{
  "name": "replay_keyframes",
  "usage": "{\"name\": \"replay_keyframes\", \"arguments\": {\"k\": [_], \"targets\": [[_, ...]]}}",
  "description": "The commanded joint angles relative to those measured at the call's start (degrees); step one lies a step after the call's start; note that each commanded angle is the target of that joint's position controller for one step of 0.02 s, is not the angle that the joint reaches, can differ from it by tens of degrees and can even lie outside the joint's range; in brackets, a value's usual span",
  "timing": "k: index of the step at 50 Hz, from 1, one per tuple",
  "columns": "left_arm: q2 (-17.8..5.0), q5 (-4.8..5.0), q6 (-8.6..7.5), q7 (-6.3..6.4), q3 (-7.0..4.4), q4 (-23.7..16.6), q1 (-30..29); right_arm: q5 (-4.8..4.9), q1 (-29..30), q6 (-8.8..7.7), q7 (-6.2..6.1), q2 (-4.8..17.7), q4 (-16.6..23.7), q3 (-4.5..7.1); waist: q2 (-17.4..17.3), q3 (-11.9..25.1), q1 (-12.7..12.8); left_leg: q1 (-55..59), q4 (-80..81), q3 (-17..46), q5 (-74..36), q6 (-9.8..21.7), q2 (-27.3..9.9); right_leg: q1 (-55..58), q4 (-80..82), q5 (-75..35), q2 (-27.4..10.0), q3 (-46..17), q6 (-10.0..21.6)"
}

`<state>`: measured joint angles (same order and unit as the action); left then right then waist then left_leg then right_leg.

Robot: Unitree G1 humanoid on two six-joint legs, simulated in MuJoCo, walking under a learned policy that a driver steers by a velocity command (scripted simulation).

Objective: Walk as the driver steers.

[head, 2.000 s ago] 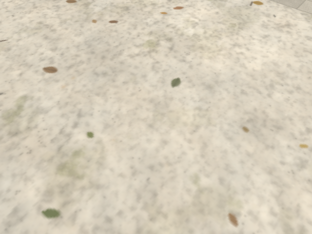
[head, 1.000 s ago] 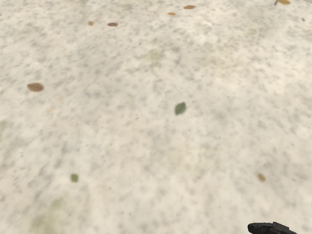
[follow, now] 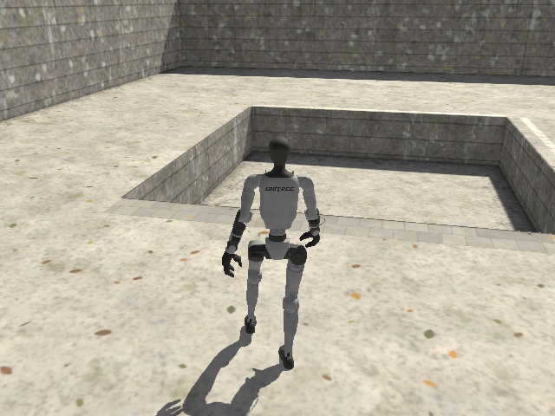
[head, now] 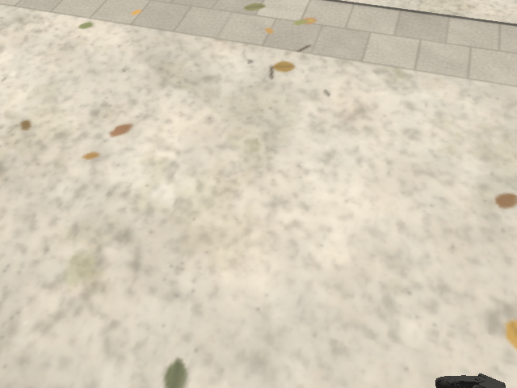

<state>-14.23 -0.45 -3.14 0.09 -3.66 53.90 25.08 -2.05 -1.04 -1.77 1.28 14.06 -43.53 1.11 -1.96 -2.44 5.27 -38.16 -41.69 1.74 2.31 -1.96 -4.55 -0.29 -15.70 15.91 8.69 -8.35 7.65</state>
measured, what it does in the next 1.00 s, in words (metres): walks ahead, turning right: left foot, then right foot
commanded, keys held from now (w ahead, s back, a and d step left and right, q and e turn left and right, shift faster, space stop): w+e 0.48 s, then w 0.28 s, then q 0.24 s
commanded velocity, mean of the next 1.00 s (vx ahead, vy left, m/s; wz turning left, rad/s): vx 0.45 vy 0.00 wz -0.36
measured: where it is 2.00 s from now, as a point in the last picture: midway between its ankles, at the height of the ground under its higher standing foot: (361, 360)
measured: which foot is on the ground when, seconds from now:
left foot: up 0.00-0.10, down 0.12-0.66, up 0.68-1.00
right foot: down 0.00-0.14, up 0.16-0.62, down 0.64-1.00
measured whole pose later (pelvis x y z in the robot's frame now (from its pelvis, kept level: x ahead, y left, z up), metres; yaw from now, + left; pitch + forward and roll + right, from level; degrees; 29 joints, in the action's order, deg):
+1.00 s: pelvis +0.47 -0.11 +0.00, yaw -19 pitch +0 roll -1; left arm -12.7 -0.8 -4.1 0.8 -1.5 52.2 18.3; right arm -1.5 -13.4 -0.3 1.3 14.1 -48.7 2.6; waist -2.5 -3.8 0.3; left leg -34.7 -48.1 -1.2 6.3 1.1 -3.1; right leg -2.3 -14.9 12.9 4.1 7.3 5.3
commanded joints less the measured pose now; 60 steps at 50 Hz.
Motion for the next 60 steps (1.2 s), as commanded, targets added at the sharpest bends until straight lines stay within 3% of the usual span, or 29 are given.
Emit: {"name": "replay_keyframes", "arguments": {"k": [1,3,5,6,7,8,9,10,12,17,24,28,30,31,32,33,34,35,36,37,40,44,47,51,56,57,58,59,60], "targets": [[-9.1,-0.55,-0.3,0.76,-1.85,-2.0,4.5,0.45,8.6,-1.46,0.1,4.7,7.0,0.5,6.4,-0.7,0.6,-1.3,5.3,-1.5,0.0,1.1,3.2,3.7,-1.6,-33.6,-15.6,-12.2,5.1],[-10.2,-0.67,-0.4,1.21,-2.15,-3.0,1.8,0.69,5.1,-2.05,-0.07,6.0,6.7,0.74,7.0,-0.2,-2.0,6.7,10.0,-0.8,2.2,2.5,4.3,2.2,-4.1,-36.3,-15.9,-13.1,3.4],[-11.4,-0.48,-0.89,0.57,-2.37,-4.1,-1.9,0.88,-7.9,-2.92,-1.09,8.7,2.9,1.94,5.4,5.5,-8.0,25.8,14.5,-1.9,4.2,4.7,6.9,-2.5,-16.1,-45.6,-12.7,-11.0,0.7],[-10.3,0.11,-1.44,-0.12,-2.11,-4.8,-2.6,0.12,-16.6,-3.68,-1.97,11.1,1.4,2.76,2.6,11.5,-11.9,39.9,15.6,3.0,5.9,6.7,1.2,-9.5,-28.5,-37.2,-9.2,-9.0,-0.5],[-4.5,1.5,-1.72,-0.22,-0.75,-6.9,0.5,-1.43,-23.2,-3.58,-2.94,15.9,1.7,3.8,-6.8,20.3,-12.1,54.4,16.7,21.1,13.4,10.0,-15.3,-21.4,-45.8,-7.7,-3.8,-2.6,-1.9],[-5.9,1.32,-1.25,-0.01,-0.87,-8.0,4.8,-0.82,-19.9,-2.6,-2.57,16.6,2.0,4.37,-16.4,23.5,-7.8,56.2,24.0,43.4,16.7,15.5,-22.1,-32.3,-55.5,16.2,-0.2,1.0,-2.3],[-8.6,-0.4,-0.19,0.35,-1.22,-6.1,2.9,-0.2,-14.9,-2.05,-2.3,10.9,3.1,3.5,-5.7,13.3,-6.3,47.1,25.1,37.5,23.9,14.9,-19.9,-36.0,-59.0,10.9,-5.4,0.8,-2.2],[-8.2,-0.96,0.16,-0.31,-1.18,-6.3,-1.4,0.28,-12.0,-2.05,-2.09,6.6,3.4,2.5,0.3,6.5,-6.4,39.1,26.6,28.0,22.6,13.8,-16.6,-35.4,-57.1,6.1,-7.3,1.8,-2.6],[-6.2,-1.64,1.1,-1.37,-1.0,-7.3,-3.8,0.24,-11.8,-2.58,-2.05,5.1,2.0,1.95,-1.9,1.7,-4.9,30.9,29.7,16.0,12.2,11.6,-12.1,-33.1,-52.7,3.4,-10.3,2.9,-3.4],[-4.5,-1.78,2.93,-3.14,-0.38,-10.4,-9.4,1.25,-15.8,-4.83,-1.2,6.0,-0.8,2.52,-3.1,1.1,-4.3,30.4,33.2,3.8,-1.9,12.0,-11.2,-37.1,-50.2,-2.7,-12.2,4.4,-4.4],[-2.3,-1.41,2.32,-4.79,1.2,-15.8,-23.2,1.04,-19.5,-4.42,-1.26,7.3,-3.1,2.98,-2.8,-1.5,-6.8,32.3,33.2,-8.9,-7.7,9.9,-9.0,-36.1,-29.8,-15.8,-12.6,9.9,-4.6],[-2.7,-2.09,2.18,-4.61,1.47,-17.4,-27.3,0.93,-24.2,-3.44,-1.52,8.8,-5.7,3.2,-2.9,-2.7,-8.2,37.5,31.1,-10.0,-13.0,9.5,-11.2,-31.9,-21.0,-8.7,-10.5,12.8,-2.4],[-3.3,-2.6,1.83,-3.9,1.16,-16.7,-25.1,0.87,-25.3,-2.56,-1.66,9.9,-6.9,3.24,-3.6,-1.0,-7.0,40.7,24.4,-11.4,-28.5,9.2,-11.8,-26.6,-17.9,-2.7,-7.5,14.4,-0.4],[-3.9,-2.81,1.33,-3.53,0.74,-15.1,-20.1,0.91,-25.5,-2.09,-1.71,10.4,-7.4,3.17,-3.6,1.9,-4.7,41.1,17.0,-12.5,-35.5,8.8,-11.5,-20.3,-15.3,-1.9,-5.5,14.7,0.9],[-5.0,-3.27,0.6,-2.97,0.01,-11.7,-10.8,1.2,-25.3,-1.72,-1.75,9.9,-7.3,2.78,-1.5,7.3,-0.6,37.2,5.7,-14.8,-34.1,7.7,-9.7,-7.9,-11.1,-4.8,-3.8,14.6,2.2],[-9.2,-4.16,0.21,-2.04,-1.26,-9.5,-1.2,1.37,-24.9,-1.85,-1.66,7.6,-5.2,1.92,3.7,14.8,3.2,25.2,-10.4,-15.0,-15.1,6.4,-8.0,8.0,-10.5,0.8,-14.7,1.6,4.7],[-15.4,-3.09,0.47,-1.2,-2.51,-9.6,-0.3,2.28,-28.6,-2.07,-0.4,1.6,-2.1,0.63,17.5,20.8,-0.2,2.6,-29.9,-13.3,30.4,3.4,2.4,22.8,-5.1,-1.4,-32.5,-27.9,12.5],[-14.5,-1.24,0.94,-0.55,-2.7,-9.7,0.7,1.45,-21.5,-1.78,-0.96,8.4,-2.0,2.51,7.3,18.9,2.5,-2.0,-34.6,-3.6,27.4,3.9,2.1,19.7,-2.8,-8.7,-31.2,-28.1,11.7],[-12.3,-0.83,0.73,-0.2,-2.06,-8.7,-3.1,2.2,-17.8,-2.28,-0.73,7.5,-0.8,2.41,6.4,11.3,0.4,-3.5,-33.1,-1.9,21.5,4.7,-0.2,13.3,-3.0,-17.0,-28.2,-17.1,10.1],[-9.1,-0.78,0.3,-0.32,-1.23,-8.4,-5.7,2.28,-17.8,-2.69,-0.59,6.4,-1.4,2.0,4.4,7.1,-2.0,-0.7,-28.5,-1.7,18.3,4.8,-1.7,5.8,-1.5,-22.8,-25.3,-11.3,8.0],[-4.4,-0.49,-1.14,-0.36,0.42,-8.2,-10.5,0.66,-23.5,-0.16,-0.21,4.2,-4.9,1.86,4.7,3.9,-7.2,9.2,-23.0,-1.6,16.2,3.3,-1.8,-5.7,2.3,-35.5,-21.3,-0.6,4.5],[-5.5,-0.46,-2.33,-0.03,0.47,-6.0,-8.9,0.79,-22.2,1.06,-0.05,2.9,-5.3,2.26,5.5,1.9,-8.2,8.7,-19.0,-0.9,10.4,2.6,1.0,-8.4,3.3,-47.9,-20.3,8.3,3.4],[-4.6,-0.33,-2.02,0.61,1.02,-5.5,-9.5,0.64,-16.8,1.12,-0.12,2.5,-3.6,2.03,6.8,0.4,-7.2,7.9,-10.5,-2.5,3.9,2.7,1.3,-8.0,2.9,-47.5,-19.0,13.1,1.9],[-5.6,-0.19,-1.28,1.7,0.86,-4.0,-6.8,0.32,-11.7,0.98,0.1,1.6,-1.6,1.38,6.8,1.1,-4.7,9.7,-0.3,-5.7,0.9,4.0,2.6,-2.9,-0.9,-49.2,-20.0,15.4,1.7],[-7.9,-0.1,0.46,2.7,-0.3,-3.8,-7.8,-0.24,-17.1,0.43,-0.13,3.7,-1.8,2.38,6.6,3.6,-6.7,16.6,8.3,-7.9,9.9,8.3,6.8,0.7,-17.9,-55.1,-21.4,15.7,0.4],[-8.5,0.02,0.87,2.68,-0.59,-4.1,-8.6,-0.4,-21.8,-0.25,-0.36,4.5,-2.8,2.89,3.9,5.9,-9.5,23.1,15.0,-6.5,1.2,9.8,6.8,-1.7,-27.8,-48.6,-19.2,17.4,-1.6],[-7.8,-0.04,0.83,2.56,-0.46,-6.1,-8.1,-0.47,-25.9,-0.88,-0.99,10.7,-2.6,4.52,-4.0,10.5,-11.2,34.0,15.5,7.5,-26.2,13.8,-3.8,-12.2,-44.9,-26.1,-14.1,18.9,-4.7],[-2.6,0.15,1.51,1.93,0.51,-8.0,-3.9,0.91,-25.0,-0.26,-1.37,16.3,-2.2,5.93,-12.8,14.8,-6.5,43.6,14.8,27.6,-57.9,25.4,-18.0,-28.2,-60.5,22.5,-1.8,15.1,-7.1],[-3.4,-1.55,2.61,1.73,0.83,-7.0,-3.8,3.49,-24.6,0.58,-1.19,14.8,-1.8,6.0,-5.7,18.5,-7.7,40.9,17.6,27.2,-42.4,27.2,-17.8,-28.4,-62.8,21.1,-6.1,5.7,-7.4]]}}
Velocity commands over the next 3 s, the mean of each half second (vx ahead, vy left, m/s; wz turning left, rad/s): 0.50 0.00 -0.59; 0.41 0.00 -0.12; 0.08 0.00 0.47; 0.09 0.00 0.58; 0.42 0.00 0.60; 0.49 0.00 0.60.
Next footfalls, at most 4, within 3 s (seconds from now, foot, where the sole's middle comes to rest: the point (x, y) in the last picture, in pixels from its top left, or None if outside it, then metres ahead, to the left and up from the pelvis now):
0.12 left None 0.26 0.13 -0.78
0.64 right None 0.44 -0.17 -0.78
1.16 left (334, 312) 0.67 -0.08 -0.78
1.66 right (404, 340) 0.60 -0.26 -0.78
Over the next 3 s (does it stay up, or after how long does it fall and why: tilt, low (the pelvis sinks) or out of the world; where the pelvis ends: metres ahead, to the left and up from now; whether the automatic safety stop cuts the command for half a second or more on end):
stays up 0.96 0.13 0.00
